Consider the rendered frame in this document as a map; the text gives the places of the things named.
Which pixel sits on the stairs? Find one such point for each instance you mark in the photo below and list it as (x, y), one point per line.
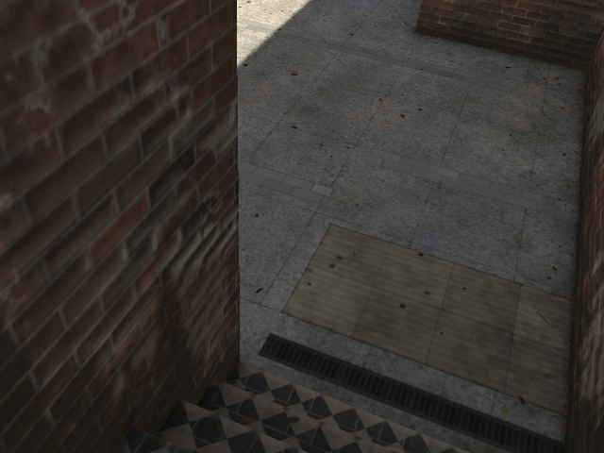
(256, 412)

